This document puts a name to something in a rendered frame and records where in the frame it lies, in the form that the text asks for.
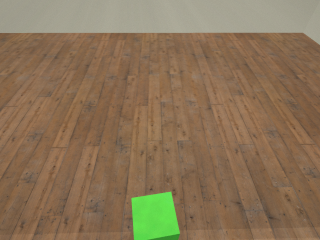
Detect carton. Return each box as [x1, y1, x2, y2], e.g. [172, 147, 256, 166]
[131, 192, 180, 240]

